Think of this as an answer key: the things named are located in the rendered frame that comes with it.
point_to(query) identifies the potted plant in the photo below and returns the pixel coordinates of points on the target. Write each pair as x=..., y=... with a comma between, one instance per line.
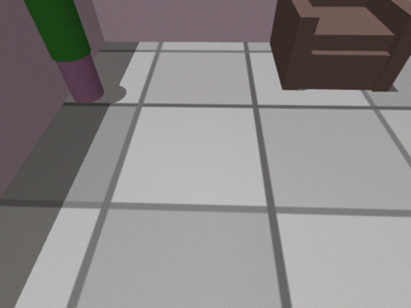
x=61, y=29

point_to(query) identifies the armchair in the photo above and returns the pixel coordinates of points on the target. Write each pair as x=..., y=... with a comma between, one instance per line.
x=341, y=44

